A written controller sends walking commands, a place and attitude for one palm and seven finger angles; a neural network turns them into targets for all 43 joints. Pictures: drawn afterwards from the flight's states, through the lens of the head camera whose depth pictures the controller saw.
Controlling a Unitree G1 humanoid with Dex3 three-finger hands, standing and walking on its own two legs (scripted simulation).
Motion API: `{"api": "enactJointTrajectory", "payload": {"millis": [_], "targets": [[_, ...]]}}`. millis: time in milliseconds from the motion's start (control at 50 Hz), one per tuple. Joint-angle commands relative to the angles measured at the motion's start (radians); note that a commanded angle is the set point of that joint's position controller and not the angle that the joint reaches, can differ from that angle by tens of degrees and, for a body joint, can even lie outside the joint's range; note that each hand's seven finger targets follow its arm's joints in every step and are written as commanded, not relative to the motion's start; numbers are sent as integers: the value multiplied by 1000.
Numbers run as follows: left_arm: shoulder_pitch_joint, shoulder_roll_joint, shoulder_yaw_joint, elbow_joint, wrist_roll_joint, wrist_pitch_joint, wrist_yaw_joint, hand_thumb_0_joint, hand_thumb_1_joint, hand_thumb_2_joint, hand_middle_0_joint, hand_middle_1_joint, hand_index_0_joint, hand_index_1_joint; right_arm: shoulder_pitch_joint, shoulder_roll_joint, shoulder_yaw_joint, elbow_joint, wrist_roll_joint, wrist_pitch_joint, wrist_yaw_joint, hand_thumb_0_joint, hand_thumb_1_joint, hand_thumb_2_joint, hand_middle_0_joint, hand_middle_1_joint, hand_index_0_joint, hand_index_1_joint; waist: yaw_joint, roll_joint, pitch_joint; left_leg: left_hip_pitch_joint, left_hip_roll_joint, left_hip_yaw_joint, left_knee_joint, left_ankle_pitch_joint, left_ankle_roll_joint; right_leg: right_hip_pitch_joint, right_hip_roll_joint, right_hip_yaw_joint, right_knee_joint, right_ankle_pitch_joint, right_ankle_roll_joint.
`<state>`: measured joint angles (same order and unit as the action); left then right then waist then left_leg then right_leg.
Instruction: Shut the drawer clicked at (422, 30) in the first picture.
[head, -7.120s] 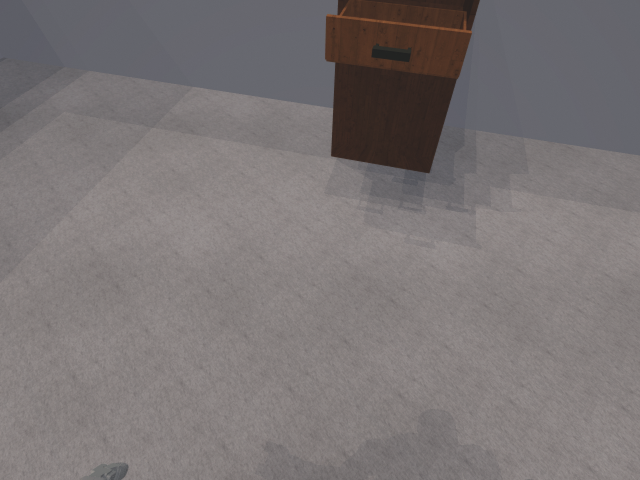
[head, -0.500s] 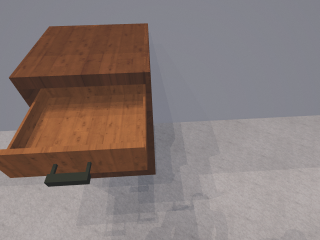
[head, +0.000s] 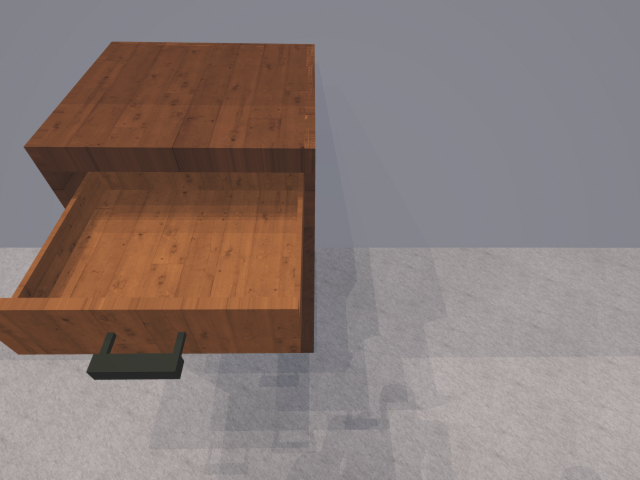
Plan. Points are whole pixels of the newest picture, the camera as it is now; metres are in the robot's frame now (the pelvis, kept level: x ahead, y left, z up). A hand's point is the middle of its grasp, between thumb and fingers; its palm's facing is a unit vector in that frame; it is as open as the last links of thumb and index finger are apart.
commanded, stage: come to a stop and stand still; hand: left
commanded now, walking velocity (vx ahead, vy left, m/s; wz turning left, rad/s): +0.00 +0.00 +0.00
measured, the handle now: (141, 352) +0.29 +0.29 -0.07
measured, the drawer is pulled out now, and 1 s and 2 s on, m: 0.29 0.29 0.29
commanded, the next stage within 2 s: look again from close up in 0.44 s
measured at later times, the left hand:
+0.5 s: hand out of the picture -0.01 +0.19 -0.17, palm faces +0.05 -0.98 -0.20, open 7.4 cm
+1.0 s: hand out of the picture +0.00 +0.24 -0.18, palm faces -0.01 -0.98 -0.21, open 7.4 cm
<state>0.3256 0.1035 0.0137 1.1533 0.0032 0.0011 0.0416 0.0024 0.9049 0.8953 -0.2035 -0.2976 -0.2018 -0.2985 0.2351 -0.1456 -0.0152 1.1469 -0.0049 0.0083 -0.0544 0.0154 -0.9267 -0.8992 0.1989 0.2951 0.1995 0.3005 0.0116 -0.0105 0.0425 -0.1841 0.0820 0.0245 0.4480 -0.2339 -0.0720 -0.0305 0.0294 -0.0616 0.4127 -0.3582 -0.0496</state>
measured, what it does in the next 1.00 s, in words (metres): shifts its weight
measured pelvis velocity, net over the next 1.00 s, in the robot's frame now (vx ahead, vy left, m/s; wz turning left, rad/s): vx -0.02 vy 0.05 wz -0.02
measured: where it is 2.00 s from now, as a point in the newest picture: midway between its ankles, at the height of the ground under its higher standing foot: outside the picture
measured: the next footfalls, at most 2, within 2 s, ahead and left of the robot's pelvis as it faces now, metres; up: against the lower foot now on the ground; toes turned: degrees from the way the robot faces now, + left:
none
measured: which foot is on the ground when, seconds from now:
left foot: down 0.00-1.00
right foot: down 0.00-1.00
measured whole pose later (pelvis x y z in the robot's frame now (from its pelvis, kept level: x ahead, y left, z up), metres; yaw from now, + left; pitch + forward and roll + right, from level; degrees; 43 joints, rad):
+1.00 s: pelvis -0.02 +0.05 -0.01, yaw -1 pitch +0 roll +0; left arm 0.28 0.20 -0.01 1.01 0.01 0.01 0.03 0.00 0.91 0.90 -0.20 -0.30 -0.20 -0.30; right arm 0.25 -0.17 0.00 1.03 -0.01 0.00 -0.01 0.01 -0.92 -0.90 0.20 0.30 0.20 0.30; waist 0.00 -0.02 0.03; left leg -0.29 0.03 0.06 0.57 -0.27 0.01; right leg -0.15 -0.04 -0.03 0.54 -0.38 0.02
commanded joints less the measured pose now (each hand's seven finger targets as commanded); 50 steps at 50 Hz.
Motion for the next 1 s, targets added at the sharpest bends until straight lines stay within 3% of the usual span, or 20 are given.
{"api": "enactJointTrajectory", "payload": {"millis": [0,200,440,500,520,540,560,580,600,620,640,660,740,780,840,860,940,980], "targets": [[89,114,20,-22,5,-12,9,0,900,900,-200,-300,-200,-300,75,-71,-4,-23,-3,-9,-2,0,-900,-900,200,300,200,300,-14,0,20,83,28,-2,8,337,68,-101,-136,78,-71,559,39],[61,127,16,-31,4,-9,4,0,900,900,-200,-300,-200,-300,63,-94,-2,-32,-5,-14,3,0,-900,-900,200,300,200,300,-10,14,33,89,33,-26,-39,322,76,-110,-135,75,-91,398,29],[53,140,16,-32,3,-12,2,0,900,900,-200,-300,-200,-300,85,-101,1,-24,-4,-20,7,0,-900,-900,200,300,200,300,-9,1,15,86,29,-34,-57,326,80,-86,-138,67,-95,370,30],[54,138,15,-31,3,-11,2,0,900,900,-200,-300,-200,-300,88,-98,1,-22,-3,-21,7,0,-900,-900,200,300,200,300,-6,6,42,73,27,-38,-66,305,80,-99,-136,66,-103,331,32],[113,147,1,-34,28,-58,39,0,900,900,-200,-300,-200,-300,-16,-123,-1,-101,0,-41,29,0,-900,-900,200,300,200,300,24,6,83,-34,15,22,191,319,64,-187,-191,157,-99,784,71],[59,198,15,-84,23,-63,33,0,900,900,-200,-300,-200,-300,52,-60,2,-130,-5,-32,38,0,-900,-900,200,300,200,300,-42,-39,41,-90,-11,0,163,14,82,-121,-225,137,-29,837,22],[20,209,14,-111,22,-63,28,0,900,900,-200,-300,-200,-300,86,-67,0,-134,-13,-27,39,0,-900,-900,200,300,200,300,-43,-57,-25,-75,-17,22,127,29,90,-76,-205,117,30,843,3],[18,187,10,-128,14,-59,24,0,900,900,-200,-300,-200,-300,119,-92,-2,-138,-12,-31,35,0,-900,-900,200,300,200,300,-51,-63,-97,-41,-18,8,124,80,100,-73,-174,91,74,725,1],[24,170,10,-138,10,-57,23,0,900,900,-200,-300,-200,-300,120,-105,-6,-140,-10,-35,32,0,-900,-900,200,300,200,300,-45,-50,-113,-26,-1,-8,124,205,106,-83,-149,82,97,661,4],[42,160,10,-144,9,-53,23,0,900,900,-200,-300,-200,-300,118,-118,-8,-140,-9,-37,29,0,-900,-900,200,300,200,300,-34,1,-115,-3,17,-17,135,313,111,-106,-135,80,106,591,5],[49,161,9,-146,9,-45,22,0,900,900,-200,-300,-200,-300,109,-120,-8,-143,-7,-34,27,0,-900,-900,200,300,200,300,-27,35,-92,-10,25,-24,138,343,110,-128,-126,74,95,495,7],[47,162,9,-154,13,-34,19,0,900,900,-200,-300,-200,-300,99,-124,-7,-150,-8,-33,27,0,-900,-900,200,300,200,300,-20,70,-55,-24,30,-28,125,350,113,-147,-116,75,94,410,10],[32,160,4,-170,13,-15,12,0,900,900,-200,-300,-200,-300,68,-131,-8,-169,-9,-23,30,0,-900,-900,200,300,200,300,-17,5,38,-98,22,-57,70,139,114,-214,-99,87,45,133,10],[32,168,4,-178,15,-12,9,0,900,900,-200,-300,-200,-300,68,-137,-5,-168,-11,-25,31,0,-900,-900,200,300,200,300,-12,33,37,-97,24,-71,48,130,121,-207,-94,85,47,103,13],[25,176,1,-182,14,-8,5,0,900,900,-200,-300,-200,-300,53,-141,-6,-172,-11,-21,35,0,-900,-900,200,300,200,300,-12,23,58,-105,17,-72,8,13,116,-232,-96,89,21,21,17],[24,175,1,-184,16,-6,2,0,900,900,-200,-300,-200,-300,51,-141,-5,-170,-11,-23,35,0,-900,-900,200,300,200,300,-8,55,65,-106,21,-76,-14,7,119,-232,-93,87,23,17,19],[30,185,-1,-179,15,-8,-1,0,900,900,-200,-300,-200,-300,47,-152,-4,-168,-9,-26,37,0,-900,-900,200,300,200,300,-5,33,38,-86,23,-82,-32,13,120,-214,-99,82,14,41,26],[37,187,-3,-173,14,-8,-3,0,900,900,-200,-300,-200,-300,47,-156,-3,-162,-8,-29,37,0,-900,-900,200,300,200,300,-2,52,14,-61,25,-79,-35,46,121,-204,-104,79,14,62,29]]}}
